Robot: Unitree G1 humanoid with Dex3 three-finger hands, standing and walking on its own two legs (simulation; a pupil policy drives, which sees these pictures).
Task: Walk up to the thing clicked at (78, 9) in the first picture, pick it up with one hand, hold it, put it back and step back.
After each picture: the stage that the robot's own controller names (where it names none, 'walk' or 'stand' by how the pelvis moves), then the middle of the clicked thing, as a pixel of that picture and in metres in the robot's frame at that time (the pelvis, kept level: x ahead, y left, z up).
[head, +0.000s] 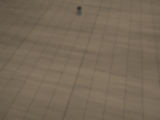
stand; (79, 11) +2.08 +0.11 -0.72
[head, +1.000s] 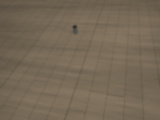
walk; (75, 29) +1.94 +0.29 -0.69
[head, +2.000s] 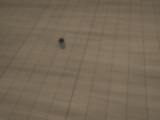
walk; (62, 43) +1.32 +0.39 -0.71
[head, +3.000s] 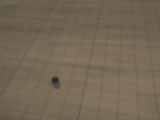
walk; (56, 83) +0.85 +0.37 -0.72
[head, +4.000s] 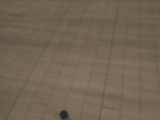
walk; (65, 117) +0.53 +0.26 -0.72
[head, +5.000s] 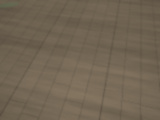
stand; out of the picture +0.37 +0.22 -0.70
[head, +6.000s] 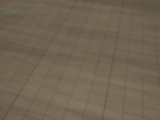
stand; out of the picture +0.34 +0.20 -0.72
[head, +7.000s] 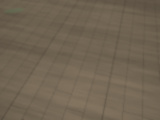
stand; out of the picture +0.35 +0.20 -0.72
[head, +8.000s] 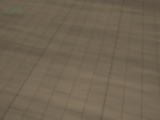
stand; out of the picture +0.34 +0.21 -0.72
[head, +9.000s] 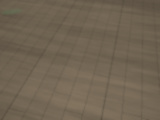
stand; out of the picture +0.33 +0.21 -0.73
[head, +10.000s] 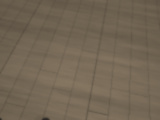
go down; out of the picture +0.34 +0.23 -0.68
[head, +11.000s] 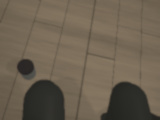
go down; (27, 70) +0.41 +0.25 -0.29
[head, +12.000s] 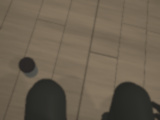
close in; (29, 68) +0.41 +0.25 -0.29
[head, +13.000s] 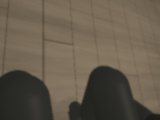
close in; out of the picture +0.39 +0.28 -0.22
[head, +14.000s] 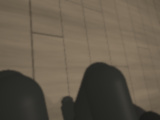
close; out of the picture +0.38 +0.29 -0.22
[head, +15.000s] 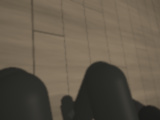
lift; out of the picture +0.36 +0.28 -0.22
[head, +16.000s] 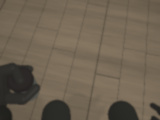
lift; (25, 85) +0.32 +0.20 -0.02
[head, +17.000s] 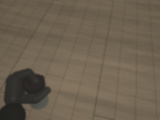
hold; (36, 92) +0.32 +0.18 -0.01
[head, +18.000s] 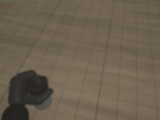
hold; (40, 93) +0.32 +0.17 +0.00
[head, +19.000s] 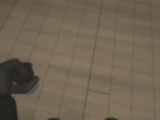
crouch; (25, 80) +0.37 +0.21 -0.06
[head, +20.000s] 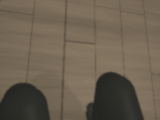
lower; out of the picture +0.45 +0.29 -0.13
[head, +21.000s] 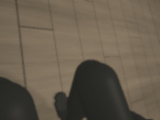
lower; out of the picture +0.41 +0.31 -0.22
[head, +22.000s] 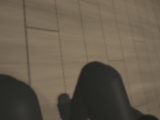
lower; out of the picture +0.40 +0.30 -0.22
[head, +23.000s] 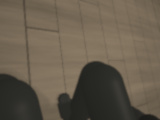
lower; out of the picture +0.40 +0.30 -0.22
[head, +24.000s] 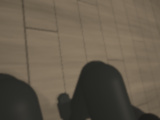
lower; out of the picture +0.40 +0.30 -0.22
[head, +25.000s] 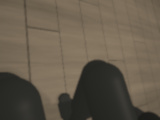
withdraw; out of the picture +0.39 +0.27 -0.22
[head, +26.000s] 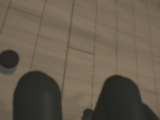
stand; (8, 63) +0.40 +0.25 -0.25
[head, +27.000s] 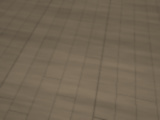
stand; out of the picture +0.35 +0.20 -0.62
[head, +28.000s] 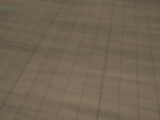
stand; out of the picture +0.35 +0.21 -0.67
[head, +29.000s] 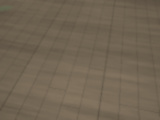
stand; out of the picture +0.35 +0.20 -0.67
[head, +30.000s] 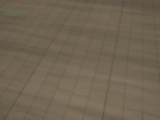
stand; out of the picture +0.38 +0.19 -0.72
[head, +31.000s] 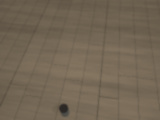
walk; (64, 110) +0.46 +0.20 -0.69
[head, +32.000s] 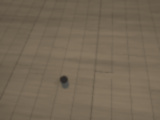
walk; (64, 82) +0.72 +0.23 -0.70
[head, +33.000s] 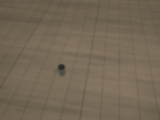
stand; (61, 70) +0.98 +0.25 -0.70
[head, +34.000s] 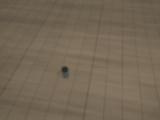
stand; (65, 72) +0.97 +0.22 -0.73
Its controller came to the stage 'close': yes
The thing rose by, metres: 0.71
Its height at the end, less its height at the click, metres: +0.00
